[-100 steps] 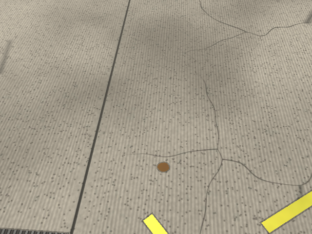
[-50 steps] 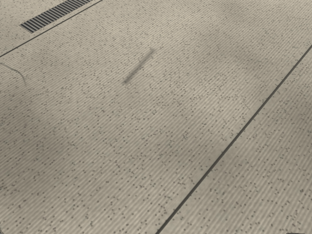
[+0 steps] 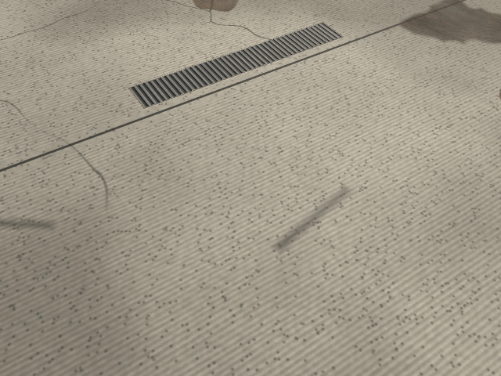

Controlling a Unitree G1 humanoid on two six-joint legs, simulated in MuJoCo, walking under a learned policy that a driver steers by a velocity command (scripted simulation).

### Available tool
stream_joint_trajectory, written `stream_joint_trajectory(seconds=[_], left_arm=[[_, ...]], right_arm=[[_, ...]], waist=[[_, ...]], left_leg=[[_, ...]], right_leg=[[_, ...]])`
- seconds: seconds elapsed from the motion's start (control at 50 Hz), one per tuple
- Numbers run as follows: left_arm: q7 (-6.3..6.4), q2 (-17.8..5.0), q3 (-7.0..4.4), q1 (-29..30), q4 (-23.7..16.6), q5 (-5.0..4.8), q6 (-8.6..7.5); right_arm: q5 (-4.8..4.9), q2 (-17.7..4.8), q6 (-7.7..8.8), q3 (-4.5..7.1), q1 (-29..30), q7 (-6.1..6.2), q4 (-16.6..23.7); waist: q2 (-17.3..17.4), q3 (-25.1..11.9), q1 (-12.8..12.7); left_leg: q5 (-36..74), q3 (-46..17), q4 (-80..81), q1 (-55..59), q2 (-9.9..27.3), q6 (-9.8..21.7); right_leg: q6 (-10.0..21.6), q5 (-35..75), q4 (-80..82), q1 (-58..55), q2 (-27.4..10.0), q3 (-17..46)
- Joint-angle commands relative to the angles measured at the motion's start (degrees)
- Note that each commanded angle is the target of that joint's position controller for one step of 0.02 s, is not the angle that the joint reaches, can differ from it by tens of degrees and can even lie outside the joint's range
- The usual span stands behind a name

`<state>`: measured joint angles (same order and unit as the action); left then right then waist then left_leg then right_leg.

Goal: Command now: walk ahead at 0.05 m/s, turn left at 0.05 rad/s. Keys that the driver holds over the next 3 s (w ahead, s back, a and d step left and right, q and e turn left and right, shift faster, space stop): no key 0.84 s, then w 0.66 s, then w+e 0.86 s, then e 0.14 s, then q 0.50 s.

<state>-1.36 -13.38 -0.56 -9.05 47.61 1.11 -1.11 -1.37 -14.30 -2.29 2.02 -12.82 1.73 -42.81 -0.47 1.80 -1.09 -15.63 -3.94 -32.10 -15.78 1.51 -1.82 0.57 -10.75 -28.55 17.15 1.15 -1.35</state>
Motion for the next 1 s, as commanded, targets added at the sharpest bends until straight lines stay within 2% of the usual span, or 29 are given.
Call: stream_joint_trajectory(seconds=[0.02, 0.08, 0.16, 0.38, 0.84, 0.86, 0.88, 0.92, 0.94, 0.96, 1.0], left_arm=[[0.76, -6.1, -1.32, 1.7, -2.94, -0.08, -0.47], [0.94, -5.97, -1.31, 0.61, -1.66, -0.12, -0.7], [1.08, -6.23, -1.41, 1.15, -0.2, -0.6, -0.5], [2.36, -7.09, -1.83, 1.83, 4.79, -0.98, 1.06], [3.62, -6.02, -1.84, -0.49, 12.65, -0.97, 1.67], [3.66, -5.39, -1.69, -1.7, 13.4, -0.98, 1.73], [3.76, -5.69, -1.86, -2.06, 13.69, -1.34, 1.83], [3.89, -6.23, -2.09, -1.57, 13.09, -1.6, 1.42], [3.75, -5.71, -1.98, -1.06, 12.54, -1.64, 0.71], [3.45, -4.71, -1.8, -0.73, 12.13, -1.74, -0.22], [2.46, -2.49, -1.44, -0.54, 11.52, -2.15, -2.03]], right_arm=[[-0.21, -6.01, 1.82, 1.48, 0.96, 0.01, 2.79], [0.49, -6.05, 2.85, 1.47, -0.5, 0.05, 1.83], [0.72, -6.03, 2.85, 1.46, -0.68, 0.17, 1.0], [0.98, -5.39, 2.85, 1.4, -0.23, 0.14, -3.49], [1.08, -4.24, 2.89, 0.35, -1.39, 0.64, -14.8], [1.12, -3.79, 2.81, 0.23, -2.55, 0.68, -15.68], [1.48, -4.41, 2.65, 0.48, -2.96, 0.8, -16.03], [1.93, -5.96, 2.73, 0.99, -2.99, 0.98, -15.54], [2.16, -6.35, 3.23, 1.15, -3.75, 0.92, -15.46], [2.53, -7.05, 3.91, 1.46, -5.31, 0.74, -15.79], [2.91, -9.22, 4.98, 2.4, -7.6, 0.29, -16.55]], waist=[[5.9, -0.16, 0.09], [3.95, -2.53, 0.37], [2.09, -3.77, 0.71], [0.75, -3.59, 0.3], [0.72, -0.05, 0.37], [0.92, -1.24, 0.43], [1.29, -0.27, 0.61], [2.3, 4.3, 1.13], [3.25, 6.11, 1.58], [5.08, 6.82, 2.15], [10.99, 6.31, 2.55]], left_leg=[[-3.41, -3.23, 8.84, -1.86, 2.31, 3.23], [6.43, -2.75, 6.09, 1.36, 2.16, 2.83], [12.71, -2.07, 4.54, 3.13, 1.56, 2.93], [16.9, -0.83, 5.34, 4.37, 0.66, 2.94], [7.38, 1.04, 9.46, 2.87, -0.6, 2.55], [1.32, 1.53, 9.98, 3.26, -1.11, 2.77], [-8.66, 1.66, 10.05, 2.09, -1.7, 3.61], [-25.4, -1.24, 11.55, -2.09, -0.23, 6.14], [-28.66, -4.05, 12.94, -2.88, 1.64, 7.5], [-30.2, -8.03, 14.71, -1.67, 4.33, 9.13], [-32.35, -18.94, 19.97, 1.52, 11.88, 13.36]], right_leg=[[0.44, -6.04, 4.05, -0.89, -2.85, 2.9], [0.67, 1.29, 2.58, -2.38, -2.94, 2.54], [0.46, 7.01, 1.44, -4.12, -3.3, 2.65], [-0.01, 10.49, 1.14, -7.35, -3.64, 2.81], [-0.48, 3.87, 4.16, -6.85, -2.9, 2.25], [-0.39, -1.99, 4.16, -7.25, -2.15, 1.46], [0.07, -11.13, 2.97, -5.9, -0.91, 0.4], [1.4, -25.27, 1.06, 0.08, -0.37, 0.52], [1.84, -26.15, -0.26, 2.54, -0.53, 0.8], [1.78, -23.56, -3.01, 4.85, -0.5, 0.33], [1.6, -14.59, -12.17, 7.7, 0.12, -2.14]])
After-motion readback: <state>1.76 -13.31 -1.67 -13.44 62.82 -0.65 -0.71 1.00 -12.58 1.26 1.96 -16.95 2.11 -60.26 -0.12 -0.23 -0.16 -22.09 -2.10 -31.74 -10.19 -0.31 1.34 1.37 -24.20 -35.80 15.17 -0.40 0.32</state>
